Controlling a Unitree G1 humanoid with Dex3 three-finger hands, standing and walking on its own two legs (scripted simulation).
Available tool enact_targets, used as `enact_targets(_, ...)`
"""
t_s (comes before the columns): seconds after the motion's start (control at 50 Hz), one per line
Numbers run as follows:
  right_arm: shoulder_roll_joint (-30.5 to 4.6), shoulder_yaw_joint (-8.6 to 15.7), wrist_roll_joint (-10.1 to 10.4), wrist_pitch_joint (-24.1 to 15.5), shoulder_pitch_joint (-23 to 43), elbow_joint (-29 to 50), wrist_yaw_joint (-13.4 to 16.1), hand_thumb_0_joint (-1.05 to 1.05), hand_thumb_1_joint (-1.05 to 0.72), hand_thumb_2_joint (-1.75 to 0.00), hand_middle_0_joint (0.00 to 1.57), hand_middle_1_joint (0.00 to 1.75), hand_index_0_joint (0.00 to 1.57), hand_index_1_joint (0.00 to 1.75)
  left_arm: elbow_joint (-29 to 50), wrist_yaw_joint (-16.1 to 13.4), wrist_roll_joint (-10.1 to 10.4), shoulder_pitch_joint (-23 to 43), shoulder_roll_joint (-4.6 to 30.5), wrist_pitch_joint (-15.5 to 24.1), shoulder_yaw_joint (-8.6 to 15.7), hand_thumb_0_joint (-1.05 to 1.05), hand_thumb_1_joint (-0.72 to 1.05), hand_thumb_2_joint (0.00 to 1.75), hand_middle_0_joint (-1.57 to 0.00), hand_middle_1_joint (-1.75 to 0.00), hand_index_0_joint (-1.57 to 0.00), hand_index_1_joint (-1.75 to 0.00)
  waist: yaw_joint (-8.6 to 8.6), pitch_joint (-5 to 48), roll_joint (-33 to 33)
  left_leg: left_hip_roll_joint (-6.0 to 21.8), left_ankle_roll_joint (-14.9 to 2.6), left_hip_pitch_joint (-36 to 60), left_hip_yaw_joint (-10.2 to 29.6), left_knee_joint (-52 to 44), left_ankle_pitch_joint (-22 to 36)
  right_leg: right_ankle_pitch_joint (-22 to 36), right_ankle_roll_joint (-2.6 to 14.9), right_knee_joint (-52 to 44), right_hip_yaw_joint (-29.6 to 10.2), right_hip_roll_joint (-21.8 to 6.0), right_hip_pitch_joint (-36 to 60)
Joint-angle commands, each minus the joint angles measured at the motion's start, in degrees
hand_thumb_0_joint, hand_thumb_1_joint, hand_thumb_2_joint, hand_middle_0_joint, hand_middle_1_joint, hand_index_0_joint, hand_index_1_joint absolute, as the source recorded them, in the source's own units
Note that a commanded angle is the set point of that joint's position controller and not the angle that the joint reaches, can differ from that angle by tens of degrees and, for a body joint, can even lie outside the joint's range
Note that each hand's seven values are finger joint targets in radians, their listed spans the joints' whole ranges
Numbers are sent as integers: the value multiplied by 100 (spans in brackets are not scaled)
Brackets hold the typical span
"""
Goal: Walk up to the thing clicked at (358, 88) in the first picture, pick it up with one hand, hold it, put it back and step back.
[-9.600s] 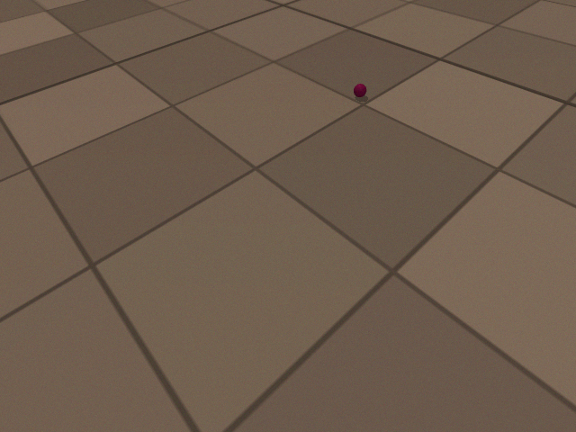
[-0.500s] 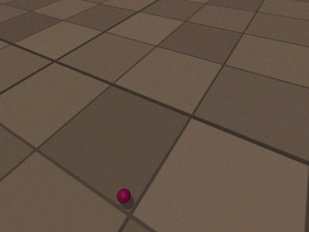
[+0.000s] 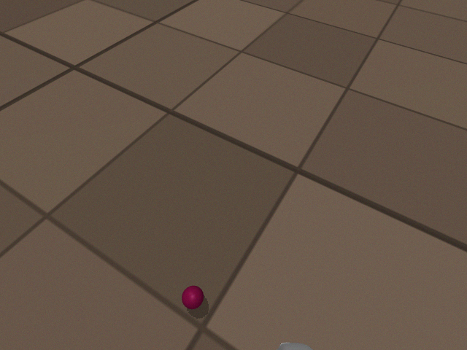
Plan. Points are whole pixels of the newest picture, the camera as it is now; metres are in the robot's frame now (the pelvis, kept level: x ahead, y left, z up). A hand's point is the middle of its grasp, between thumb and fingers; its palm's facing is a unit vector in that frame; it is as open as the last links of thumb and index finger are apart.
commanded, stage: walk up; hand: left
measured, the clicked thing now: (192, 297) +0.39 +0.17 -0.72
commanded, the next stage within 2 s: stand in 1.80 s
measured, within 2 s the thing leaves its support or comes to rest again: neither
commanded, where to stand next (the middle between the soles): +0.05 -0.05 m, yaw -1 degrees
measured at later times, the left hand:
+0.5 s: hand out of the picture +0.13 +0.21 -0.16, palm faces -0.02 -0.94 -0.33, open 7.3 cm
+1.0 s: hand out of the picture +0.08 +0.20 -0.14, palm faces +0.02 -0.94 -0.33, open 7.3 cm
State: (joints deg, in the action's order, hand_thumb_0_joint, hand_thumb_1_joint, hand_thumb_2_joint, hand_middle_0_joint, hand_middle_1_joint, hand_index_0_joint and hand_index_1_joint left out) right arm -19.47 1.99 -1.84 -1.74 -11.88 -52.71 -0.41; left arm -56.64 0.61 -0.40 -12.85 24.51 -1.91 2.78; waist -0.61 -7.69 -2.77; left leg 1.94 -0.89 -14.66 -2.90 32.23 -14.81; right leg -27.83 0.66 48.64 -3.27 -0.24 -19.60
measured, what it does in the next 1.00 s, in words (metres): steps on the spot: right foot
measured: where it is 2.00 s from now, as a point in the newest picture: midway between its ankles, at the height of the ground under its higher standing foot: outside the picture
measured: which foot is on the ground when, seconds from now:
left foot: down 0.00-1.00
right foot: up 0.00-0.14, down 0.16-1.00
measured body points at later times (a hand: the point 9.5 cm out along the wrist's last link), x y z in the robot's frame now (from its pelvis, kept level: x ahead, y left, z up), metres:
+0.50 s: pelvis +0.01 -0.04 -0.01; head +0.05 -0.02 +0.44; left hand +0.13 +0.26 -0.14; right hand +0.10 -0.35 -0.12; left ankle +0.00 +0.09 -0.73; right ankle +0.02 -0.16 -0.72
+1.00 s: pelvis -0.01 -0.05 +0.01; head -0.01 -0.05 +0.46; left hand +0.07 +0.25 -0.11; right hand +0.07 -0.35 -0.12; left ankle +0.00 +0.09 -0.73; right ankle +0.01 -0.17 -0.73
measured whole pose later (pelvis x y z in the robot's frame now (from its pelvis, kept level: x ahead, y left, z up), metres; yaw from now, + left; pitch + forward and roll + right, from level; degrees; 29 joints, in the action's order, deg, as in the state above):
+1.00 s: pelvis -0.01 -0.05 +0.01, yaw +0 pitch -3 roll +0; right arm -20.5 -0.4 -0.8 -0.4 -6.1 -63.1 -0.9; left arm -64.0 1.0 0.0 -4.6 20.0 0.5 1.3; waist -0.7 -3.6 0.5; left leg 1.8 1.7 -7.1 0.9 20.7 -10.2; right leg -8.9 0.0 20.3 -0.3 0.2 -8.0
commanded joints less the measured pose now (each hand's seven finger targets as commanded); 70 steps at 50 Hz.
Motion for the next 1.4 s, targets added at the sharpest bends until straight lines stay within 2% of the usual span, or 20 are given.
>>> enact_targets(0.0,-1905,555,120,-110,-117,442,260,0,-90,-90,20,30,20,30,497,-17,-59,-51,891,-12,289,0,90,90,-20,-30,-20,-30,102,832,1172,1691,-1140,598,1325,-681,3404,325,37,-120,156,-199,-73)
enact_targets(0.08,-1911,524,142,10,151,638,284,0,-90,-90,20,30,20,30,583,42,-73,-177,801,-19,339,0,90,90,-20,-30,-20,-30,-7,991,1216,1477,-978,179,1126,-124,2918,591,143,-820,428,-67,492)
enact_targets(0.12,-1723,435,194,86,334,714,265,0,-90,-90,20,30,20,30,543,20,-130,-336,912,65,380,0,90,90,-20,-30,-20,-30,-185,977,854,1129,-622,-244,853,458,2097,1591,257,-1860,353,-84,1028)
enact_targets(0.14,-1498,371,234,106,163,732,262,0,-90,-90,20,30,20,30,648,0,-177,-205,1288,123,465,0,90,90,-20,-30,-20,-30,-97,996,-65,628,-302,-567,467,1135,1295,2634,519,-2308,-600,-731,1139)
enact_targets(0.16,-1181,278,273,143,139,749,262,0,-90,-90,20,30,20,30,822,2,-149,130,1571,178,506,0,90,90,-20,-30,-20,-30,19,780,-827,-167,17,-1051,43,1830,-688,3274,1074,-2682,-1836,-1634,973)
enact_targets(0.18,-1364,342,242,198,288,668,321,0,-90,-90,20,30,20,30,916,3,-138,256,1599,199,466,0,90,90,-20,-30,-20,-30,-123,883,-898,-218,-22,-727,384,2602,-2282,3710,1726,-2583,-2248,-2108,504)
enact_targets(0.24,-1360,328,290,136,32,492,299,0,-90,-90,20,30,20,30,1067,-85,-145,498,1172,214,336,0,90,90,-20,-30,-20,-30,15,878,-631,-267,-52,-959,697,2778,-1997,4801,1485,-1999,-1175,-1472,929)
enact_targets(0.34,-1235,242,156,-17,-235,273,240,0,-90,-90,20,30,20,30,1105,-119,-65,548,1063,172,272,0,90,90,-20,-30,-20,-30,80,1313,-533,-208,-13,-114,288,-113,-654,4701,1041,-1208,-630,-1186,1413)
enact_targets(0.36,-1222,264,108,-59,-331,211,243,0,-90,-90,20,30,20,30,1116,-110,6,671,1057,142,264,0,90,90,-20,-30,-20,-30,178,1377,-399,-129,-73,385,397,-918,401,4377,829,-977,-533,-1136,1164)
enact_targets(0.38,-1487,324,12,-117,-226,276,265,0,-90,-90,20,30,20,30,1166,-92,64,661,810,126,159,0,90,90,-20,-30,-20,-30,148,1403,151,561,-329,1044,1406,-1096,1395,3559,423,-731,-441,-905,343)
enact_targets(0.4,-1891,370,-11,-170,310,424,246,0,-90,-90,20,30,20,30,1091,-66,101,552,571,87,109,0,90,90,-20,-30,-20,-30,-113,1072,926,1476,-800,850,2638,-1075,1847,1617,74,-726,-15,-179,-252)
enact_targets(0.42,-2074,396,85,-175,438,426,212,0,-90,-90,20,30,20,30,935,-119,49,656,911,47,219,0,90,90,-20,-30,-20,-30,21,1000,1190,1868,-1351,351,2675,-824,2419,-165,72,-456,-17,-222,226)
enact_targets(0.46,-1787,280,92,-207,430,366,218,0,-90,-90,20,30,20,30,878,-64,50,758,815,94,227,0,90,90,-20,-30,-20,-30,-58,945,1108,1432,-1164,586,1937,-560,3081,-95,155,-589,-37,-194,274)
enact_targets(0.5,-1698,239,138,-170,552,350,206,0,-90,-90,20,30,20,30,673,-44,66,598,807,213,215,0,90,90,-20,-30,-20,-30,-146,1107,1245,904,-597,626,1201,-127,3407,1565,173,-1769,114,-263,805)
enact_targets(0.54,-1411,146,237,-101,509,324,181,0,-90,-90,20,30,20,30,517,-74,23,547,1032,326,240,0,90,90,-20,-30,-20,-30,-94,1514,787,461,-150,302,803,131,2701,3705,359,-1979,-308,-667,1739)
enact_targets(0.58,-1304,132,207,-24,400,149,164,0,-90,-90,20,30,20,30,507,-47,61,929,1067,320,191,0,90,90,-20,-30,-20,-30,62,1342,386,269,-83,514,726,-416,799,2825,488,-2053,-604,-948,1157)
enact_targets(0.6,-1352,146,171,-10,589,102,150,0,-90,-90,20,30,20,30,447,-42,64,1017,952,313,138,0,90,90,-20,-30,-20,-30,58,1111,411,301,-108,503,750,-511,640,2486,414,-2260,-530,-873,1001)
enact_targets(0.92,-1264,33,127,-25,837,-706,30,0,-90,-90,20,30,20,30,-366,-21,28,1209,795,363,116,0,90,90,-20,-30,-20,-30,31,757,84,414,-4,770,780,-1516,323,1380,124,-3547,-450,-715,997)
enact_targets(1.16,-1274,36,107,-44,923,-843,48,0,-90,-90,20,30,20,30,-578,-10,26,1014,720,330,66,0,90,90,-20,-30,-20,-30,-21,697,476,526,-33,452,962,-1898,-32,1669,41,-3407,-278,-614,1231)
enact_targets(1.38,-1276,80,147,-52,851,-882,69,0,-90,-90,20,30,20,30,-656,-37,27,928,692,329,21,0,90,90,-20,-30,-20,-30,22,955,417,549,-36,739,909,-1796,749,2214,26,-3263,-221,-650,1340)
